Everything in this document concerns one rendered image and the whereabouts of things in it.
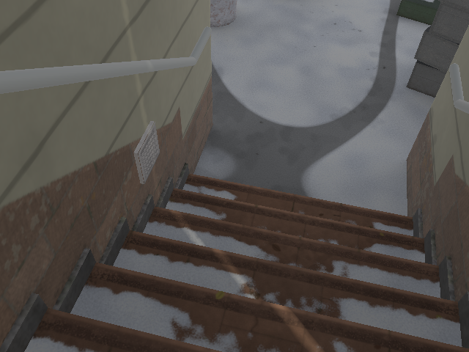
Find stairs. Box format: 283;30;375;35
24;174;469;352

